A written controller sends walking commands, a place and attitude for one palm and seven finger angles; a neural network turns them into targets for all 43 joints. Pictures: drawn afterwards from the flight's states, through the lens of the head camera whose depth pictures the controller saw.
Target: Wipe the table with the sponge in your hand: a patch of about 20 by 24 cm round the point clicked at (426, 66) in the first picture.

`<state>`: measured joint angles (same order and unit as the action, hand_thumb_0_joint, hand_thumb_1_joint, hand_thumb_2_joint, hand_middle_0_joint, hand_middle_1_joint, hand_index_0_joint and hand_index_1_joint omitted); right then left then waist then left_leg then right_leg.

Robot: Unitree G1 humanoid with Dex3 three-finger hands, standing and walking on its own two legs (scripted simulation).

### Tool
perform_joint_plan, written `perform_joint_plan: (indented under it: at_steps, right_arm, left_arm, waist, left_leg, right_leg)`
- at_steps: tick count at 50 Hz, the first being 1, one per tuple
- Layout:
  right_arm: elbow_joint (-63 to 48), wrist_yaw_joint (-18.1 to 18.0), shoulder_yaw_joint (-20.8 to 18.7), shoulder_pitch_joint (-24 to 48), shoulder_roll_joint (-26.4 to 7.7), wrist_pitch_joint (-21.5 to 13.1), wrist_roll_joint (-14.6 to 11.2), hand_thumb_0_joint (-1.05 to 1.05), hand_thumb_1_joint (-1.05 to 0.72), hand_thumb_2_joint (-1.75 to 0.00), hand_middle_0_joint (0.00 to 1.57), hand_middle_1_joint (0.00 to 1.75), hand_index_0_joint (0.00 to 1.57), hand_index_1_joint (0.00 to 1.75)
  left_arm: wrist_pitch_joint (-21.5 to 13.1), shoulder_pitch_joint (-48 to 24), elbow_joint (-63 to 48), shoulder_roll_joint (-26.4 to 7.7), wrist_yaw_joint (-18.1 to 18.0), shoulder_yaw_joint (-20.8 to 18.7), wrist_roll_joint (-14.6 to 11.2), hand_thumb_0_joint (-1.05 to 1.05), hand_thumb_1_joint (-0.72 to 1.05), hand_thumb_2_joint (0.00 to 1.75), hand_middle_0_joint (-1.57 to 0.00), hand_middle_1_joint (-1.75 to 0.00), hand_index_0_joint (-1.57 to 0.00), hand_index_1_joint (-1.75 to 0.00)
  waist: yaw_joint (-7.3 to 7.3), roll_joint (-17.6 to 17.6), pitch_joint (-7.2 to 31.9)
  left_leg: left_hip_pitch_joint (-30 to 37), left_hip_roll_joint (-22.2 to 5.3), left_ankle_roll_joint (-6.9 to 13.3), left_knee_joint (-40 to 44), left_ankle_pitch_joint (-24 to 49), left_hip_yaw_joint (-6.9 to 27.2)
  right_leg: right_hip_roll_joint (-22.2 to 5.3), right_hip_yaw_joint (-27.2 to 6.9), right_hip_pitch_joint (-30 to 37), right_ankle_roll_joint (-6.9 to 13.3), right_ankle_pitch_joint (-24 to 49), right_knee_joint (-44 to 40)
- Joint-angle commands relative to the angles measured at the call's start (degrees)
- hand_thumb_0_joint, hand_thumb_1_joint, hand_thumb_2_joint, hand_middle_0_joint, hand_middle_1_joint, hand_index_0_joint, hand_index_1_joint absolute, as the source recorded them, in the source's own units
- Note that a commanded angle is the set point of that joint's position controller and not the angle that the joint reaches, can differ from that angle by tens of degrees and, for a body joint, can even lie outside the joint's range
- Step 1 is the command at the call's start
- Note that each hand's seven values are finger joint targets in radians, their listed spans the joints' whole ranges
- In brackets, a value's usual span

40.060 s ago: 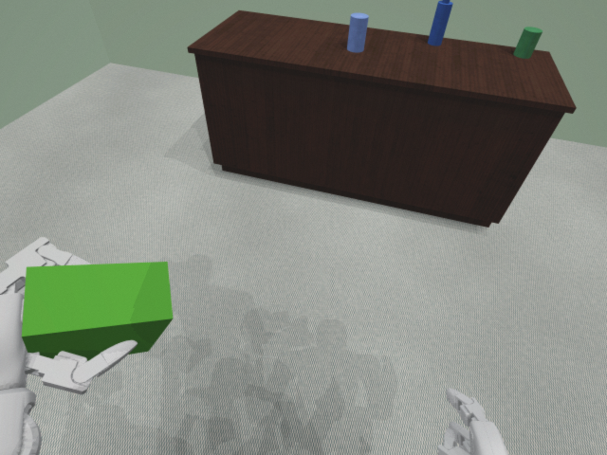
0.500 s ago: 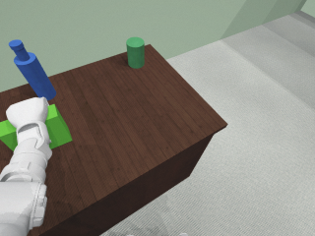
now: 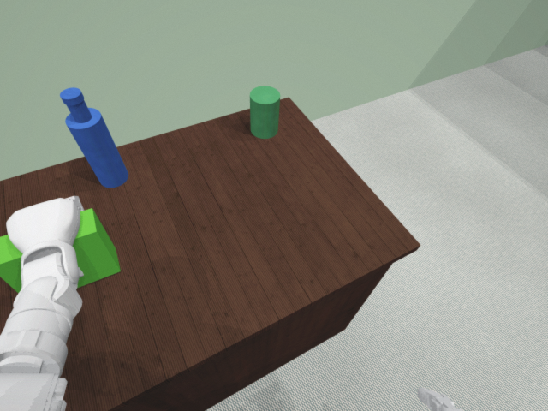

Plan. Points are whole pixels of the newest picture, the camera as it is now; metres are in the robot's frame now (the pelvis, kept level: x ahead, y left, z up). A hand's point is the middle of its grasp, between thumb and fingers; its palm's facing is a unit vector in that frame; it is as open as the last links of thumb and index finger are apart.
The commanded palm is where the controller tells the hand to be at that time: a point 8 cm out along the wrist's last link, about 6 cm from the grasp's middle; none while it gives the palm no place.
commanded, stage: wipe back along the first lane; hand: left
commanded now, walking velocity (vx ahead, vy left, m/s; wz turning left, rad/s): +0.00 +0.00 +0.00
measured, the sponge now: (66, 262) +0.34 +0.36 -0.04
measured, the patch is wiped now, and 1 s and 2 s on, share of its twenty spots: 1.00 1.00 1.00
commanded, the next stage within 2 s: lift the sponge slowly off the table in 1.90 s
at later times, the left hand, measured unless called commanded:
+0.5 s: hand (63, 262) +0.32 +0.35 +0.00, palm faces -0.10 -0.02 -1.00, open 9.8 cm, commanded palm +0.28 +0.32 +0.03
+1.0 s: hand (68, 292) +0.28 +0.32 +0.00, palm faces -0.05 -0.03 -1.00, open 9.8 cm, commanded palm +0.23 +0.29 +0.02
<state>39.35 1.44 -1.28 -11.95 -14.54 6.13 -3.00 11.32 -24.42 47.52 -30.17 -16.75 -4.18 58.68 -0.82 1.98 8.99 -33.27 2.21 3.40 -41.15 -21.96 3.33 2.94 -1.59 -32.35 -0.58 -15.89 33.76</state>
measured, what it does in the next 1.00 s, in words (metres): stands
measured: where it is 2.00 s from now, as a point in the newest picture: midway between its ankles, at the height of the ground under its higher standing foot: outside the picture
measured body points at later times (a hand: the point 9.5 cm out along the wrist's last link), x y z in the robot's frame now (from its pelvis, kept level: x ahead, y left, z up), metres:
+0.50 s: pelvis +0.00 -0.01 +0.00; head +0.04 -0.01 +0.45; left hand +0.32 +0.34 +0.05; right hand +0.12 -0.27 -0.12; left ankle -0.03 +0.08 -0.72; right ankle +0.00 -0.14 -0.72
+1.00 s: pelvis +0.00 -0.01 +0.00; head +0.02 -0.01 +0.45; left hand +0.27 +0.31 +0.05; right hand +0.19 -0.24 -0.10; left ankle -0.03 +0.08 -0.72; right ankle +0.00 -0.14 -0.72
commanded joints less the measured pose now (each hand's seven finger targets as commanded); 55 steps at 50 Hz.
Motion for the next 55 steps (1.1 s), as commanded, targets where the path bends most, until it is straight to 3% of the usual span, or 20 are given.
perform_joint_plan:
  at_steps: [1, 6, 8, 12, 18, 20, 22, 24, 27, 28, 31, 36, 37, 41, 48, 50, 51, 52, 53, 55]
  right_arm:
    - [-5.4, -1.2, -3.3, -0.3, -9.9, -1.5, -0.3, 0.00, -0.90, -0.90, 0.20, 0.30, 0.20, 0.30]
    - [-5.0, -1.7, -3.0, 0.2, -9.6, -1.7, -0.4, 0.00, -0.90, -0.90, 0.20, 0.30, 0.20, 0.30]
    - [-4.8, -2.0, -3.0, -0.1, -9.8, -1.8, -0.3, 0.00, -0.90, -0.90, 0.20, 0.30, 0.20, 0.30]
    - [-5.6, -2.1, -2.9, 1.1, -9.1, -2.1, -0.4, 0.00, -0.90, -0.90, 0.20, 0.30, 0.20, 0.30]
    - [-5.8, -2.1, -2.9, 1.2, -9.5, -2.1, -0.4, 0.00, -0.90, -0.90, 0.20, 0.30, 0.20, 0.30]
    - [-5.9, -2.1, -2.8, 1.5, -9.5, -2.0, -0.6, 0.00, -0.90, -0.90, 0.20, 0.30, 0.20, 0.30]
    - [-6.4, -2.0, -2.8, 2.6, -9.3, -2.3, -0.8, 0.00, -0.90, -0.90, 0.20, 0.30, 0.20, 0.30]
    - [-6.7, -1.9, -2.8, 2.6, -9.3, -2.3, -0.8, 0.00, -0.90, -0.90, 0.20, 0.30, 0.20, 0.30]
    - [-7.3, -2.1, -2.7, 3.8, -9.1, -2.7, -1.0, 0.00, -0.90, -0.90, 0.20, 0.30, 0.20, 0.30]
    - [-7.3, -2.0, -2.9, 3.7, -9.2, -2.7, -0.9, 0.00, -0.90, -0.90, 0.20, 0.30, 0.20, 0.30]
    - [-7.9, -1.9, -2.9, 4.6, -8.9, -2.9, -1.0, 0.00, -0.90, -0.90, 0.20, 0.30, 0.20, 0.30]
    - [-8.7, -2.0, -2.5, 6.4, -8.6, -3.2, -1.3, 0.00, -0.90, -0.90, 0.20, 0.30, 0.20, 0.30]
    - [-8.6, -2.2, -2.5, 7.1, -8.6, -3.4, -1.4, 0.00, -0.90, -0.90, 0.20, 0.30, 0.20, 0.30]
    - [-9.1, -2.1, -2.3, 7.8, -8.0, -3.3, -1.2, 0.00, -0.90, -0.90, 0.20, 0.30, 0.20, 0.30]
    - [-10.5, -2.0, -1.8, 9.5, -7.5, -3.3, -1.0, 0.00, -0.90, -0.90, 0.20, 0.30, 0.20, 0.30]
    - [-10.4, -2.1, -1.6, 10.1, -7.6, -3.2, -1.1, 0.00, -0.90, -0.90, 0.20, 0.30, 0.20, 0.30]
    - [-10.4, -2.1, -1.7, 10.1, -7.5, -3.2, -1.0, 0.00, -0.90, -0.90, 0.20, 0.30, 0.20, 0.30]
    - [-10.5, -2.0, -1.6, 10.7, -7.7, -3.3, -1.1, 0.00, -0.90, -0.90, 0.20, 0.30, 0.20, 0.30]
    - [-10.9, -2.0, -1.4, 10.8, -7.2, -3.4, -1.0, 0.00, -0.90, -0.90, 0.20, 0.30, 0.20, 0.30]
    - [-10.9, -2.0, -1.5, 11.2, -7.1, -3.5, -1.0, 0.00, -0.90, -0.90, 0.20, 0.30, 0.20, 0.30]
  left_arm:
    - [1.1, -8.2, -5.0, -13.5, 0.6, -2.7, 0.5, 0.00, 0.10, 1.30, -1.20, -1.60, -1.20, -1.60]
    - [0.7, -7.8, -2.8, -10.3, 0.8, 0.0, 0.9, 0.00, 0.10, 1.30, -1.20, -1.60, -1.20, -1.60]
    - [0.3, -7.6, -1.9, -11.3, 0.8, -0.9, 0.7, 0.00, 0.10, 1.30, -1.20, -1.60, -1.20, -1.60]
    - [-0.5, -5.5, -4.0, -9.6, 0.6, -0.8, -0.3, 0.00, 0.10, 1.30, -1.20, -1.60, -1.20, -1.60]
    - [0.1, 1.2, -2.3, -8.2, 0.4, -0.7, -1.3, 0.00, 0.10, 1.30, -1.20, -1.60, -1.20, -1.60]
    - [0.4, 1.3, -3.2, -7.5, 0.5, 0.1, -1.4, 0.00, 0.10, 1.30, -1.20, -1.60, -1.20, -1.60]
    - [0.5, 3.4, -5.1, -8.1, 0.6, -1.2, -2.1, 0.00, 0.10, 1.30, -1.20, -1.60, -1.20, -1.60]
    - [1.2, 4.9, -6.1, -6.3, 0.7, 0.5, -2.0, 0.00, 0.10, 1.30, -1.20, -1.60, -1.20, -1.60]
    - [1.8, 6.6, -8.3, -6.1, 0.8, -0.2, -2.7, 0.00, 0.10, 1.30, -1.20, -1.60, -1.20, -1.60]
    - [2.0, 7.5, -8.9, -4.8, 0.8, 1.4, -2.6, 0.00, 0.10, 1.30, -1.20, -1.60, -1.20, -1.60]
    - [2.9, 11.5, -11.0, -3.3, 0.8, 1.8, -3.0, 0.00, 0.10, 1.30, -1.20, -1.60, -1.20, -1.60]
    - [4.6, 11.7, -14.5, 0.3, 0.9, 4.8, -3.7, 0.00, 0.10, 1.30, -1.20, -1.60, -1.20, -1.60]
    - [4.7, 11.8, -15.2, -1.5, 0.7, 2.7, -3.9, 0.00, 0.10, 1.30, -1.20, -1.60, -1.20, -1.60]
    - [6.3, 14.3, -16.9, 3.1, 1.0, 7.0, -3.2, 0.00, 0.10, 1.30, -1.20, -1.60, -1.20, -1.60]
    - [7.6, 21.0, -22.1, 3.0, 1.2, 5.8, -4.3, 0.00, 0.10, 1.30, -1.20, -1.60, -1.20, -1.60]
    - [8.0, 20.3, -22.9, 3.2, 1.4, 6.3, -4.0, 0.00, 0.10, 1.30, -1.20, -1.60, -1.20, -1.60]
    - [8.1, 22.0, -23.2, 2.6, 1.3, 5.3, -4.1, 0.00, 0.10, 1.30, -1.20, -1.60, -1.20, -1.60]
    - [8.1, 23.5, -24.3, 1.1, 1.1, 3.7, -4.4, 0.00, 0.10, 1.30, -1.20, -1.60, -1.20, -1.60]
    - [8.3, 24.8, -25.0, 3.5, 1.2, 5.8, -4.5, 0.00, 0.10, 1.30, -1.20, -1.60, -1.20, -1.60]
    - [8.5, 25.5, -26.4, 3.9, 1.2, 5.9, -4.9, 0.00, 0.10, 1.30, -1.20, -1.60, -1.20, -1.60]
  waist:
    - [0.51, 1.1, 15.2]
    - [-0.09, 0.6, 11.9]
    - [0.12, 0.5, 11.7]
    - [1.11, 1.7, 14.4]
    - [1.03, -2.8, 11.9]
    - [0.90, -2.2, 11.1]
    - [2.12, -1.1, 12.5]
    - [1.43, -1.6, 11.1]
    - [2.22, -1.9, 11.4]
    - [1.73, -1.2, 10.8]
    - [2.34, -2.8, 10.2]
    - [1.86, -3.1, 7.7]
    - [2.54, -2.1, 8.1]
    - [2.46, -2.6, 7.8]
    - [3.88, -2.8, 9.1]
    - [3.31, -3.4, 7.7]
    - [3.62, -4.5, 7.5]
    - [4.20, -3.2, 7.2]
    - [4.28, -2.9, 7.6]
    - [4.02, -3.8, 7.0]
  left_leg:
    - [11.1, -2.6, -2.2, 3.9, 32.1, 1.5]
    - [9.4, -2.2, -1.8, 4.9, 24.9, 1.4]
    - [9.0, -2.0, -1.6, 4.9, 24.1, 1.3]
    - [8.9, -1.9, -1.5, 4.6, 25.3, 0.9]
    - [5.6, -1.4, -1.0, 4.3, 21.4, 0.2]
    - [5.0, -1.3, -1.0, 4.5, 20.0, -0.2]
    - [5.6, -1.4, -1.0, 4.7, 22.0, 0.1]
    - [6.0, -1.4, -1.0, 4.6, 21.4, 0.0]
    - [6.2, -1.5, -1.0, 5.2, 21.5, 0.4]
    - [6.9, -1.4, -1.0, 4.9, 21.3, 0.2]
    - [7.2, -1.5, -1.2, 5.3, 20.7, 0.5]
    - [8.1, -1.6, -1.4, 6.2, 18.9, 0.9]
    - [8.4, -1.7, -1.5, 6.4, 19.4, 1.4]
    - [9.8, -1.6, -1.8, 6.3, 20.3, 1.4]
    - [10.5, -1.4, -2.1, 5.9, 23.8, 1.5]
    - [10.0, -1.2, -2.1, 6.1, 22.6, 1.5]
    - [9.9, -1.1, -2.0, 6.2, 22.4, 1.4]
    - [9.9, -1.2, -2.2, 6.2, 23.1, 1.8]
    - [10.3, -1.1, -2.2, 6.2, 23.5, 1.6]
    - [10.5, -1.1, -2.1, 6.4, 22.6, 1.3]
  right_leg:
    - [0.5, 2.6, 9.8, 4.3, 19.7, -0.6]
    - [0.6, 3.0, 7.8, 4.6, 15.3, -1.2]
    - [0.5, 2.9, 8.2, 4.8, 15.3, -1.1]
    - [0.4, 2.3, 9.9, 5.0, 17.7, -0.7]
    - [0.3, 1.9, 11.4, 4.7, 18.9, -0.8]
    - [0.2, 1.7, 10.9, 4.6, 18.3, -0.9]
    - [0.0, 1.4, 12.2, 4.9, 19.9, -0.6]
    - [0.1, 1.8, 11.4, 4.6, 19.1, -0.7]
    - [0.2, 1.7, 11.7, 4.8, 18.1, -0.8]
    - [0.2, 1.9, 11.3, 4.7, 18.0, -0.8]
    - [0.3, 2.2, 11.3, 4.7, 16.7, -1.0]
    - [0.4, 2.8, 9.8, 4.6, 13.7, -1.5]
    - [0.4, 2.5, 9.9, 4.9, 13.4, -1.4]
    - [0.5, 3.1, 9.5, 5.0, 13.3, -1.2]
    - [0.4, 2.5, 12.8, 5.1, 18.0, -0.4]
    - [0.3, 2.2, 12.4, 5.0, 17.9, -0.6]
    - [0.3, 2.0, 13.0, 5.0, 18.6, -0.8]
    - [0.3, 1.7, 13.1, 5.2, 18.8, -0.6]
    - [0.3, 2.3, 13.6, 5.0, 18.8, -0.5]
    - [0.2, 1.8, 13.7, 4.9, 19.4, -1.0]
